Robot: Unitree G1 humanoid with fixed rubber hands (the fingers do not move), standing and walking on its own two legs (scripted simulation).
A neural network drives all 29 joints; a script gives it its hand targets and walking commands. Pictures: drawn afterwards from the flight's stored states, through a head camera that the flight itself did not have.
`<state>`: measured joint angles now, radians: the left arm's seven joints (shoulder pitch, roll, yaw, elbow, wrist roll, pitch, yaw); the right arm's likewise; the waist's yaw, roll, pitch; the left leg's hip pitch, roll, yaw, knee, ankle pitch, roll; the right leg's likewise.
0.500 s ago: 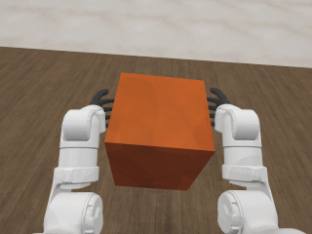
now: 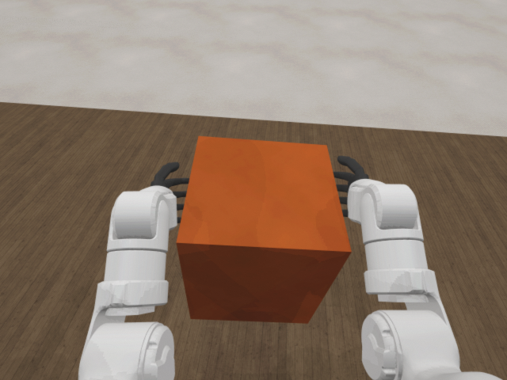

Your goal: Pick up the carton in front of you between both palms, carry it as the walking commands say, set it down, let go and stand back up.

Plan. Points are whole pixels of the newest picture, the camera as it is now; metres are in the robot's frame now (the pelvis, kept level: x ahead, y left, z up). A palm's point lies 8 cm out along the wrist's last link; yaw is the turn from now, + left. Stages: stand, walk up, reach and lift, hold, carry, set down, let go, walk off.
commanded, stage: carry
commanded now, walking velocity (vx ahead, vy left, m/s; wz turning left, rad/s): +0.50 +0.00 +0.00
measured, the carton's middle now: (256, 235) +0.35 +0.01 +0.02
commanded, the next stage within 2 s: none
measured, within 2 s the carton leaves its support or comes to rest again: neither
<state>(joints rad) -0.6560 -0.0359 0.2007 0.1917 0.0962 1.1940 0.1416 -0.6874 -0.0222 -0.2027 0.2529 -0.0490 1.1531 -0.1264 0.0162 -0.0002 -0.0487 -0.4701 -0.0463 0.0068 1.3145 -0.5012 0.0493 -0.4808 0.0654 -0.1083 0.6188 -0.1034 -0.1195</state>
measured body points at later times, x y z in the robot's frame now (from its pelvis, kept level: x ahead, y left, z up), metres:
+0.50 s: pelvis +0.30 +0.03 -0.04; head +0.32 +0.04 +0.41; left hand +0.68 +0.18 +0.08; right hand +0.68 -0.12 +0.08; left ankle +0.37 +0.08 -0.76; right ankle +0.15 -0.07 -0.65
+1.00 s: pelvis +0.60 +0.00 -0.08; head +0.61 +0.00 +0.37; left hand +0.97 +0.14 +0.03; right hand +0.98 -0.16 +0.02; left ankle +0.44 +0.09 -0.69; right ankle +0.68 -0.04 -0.80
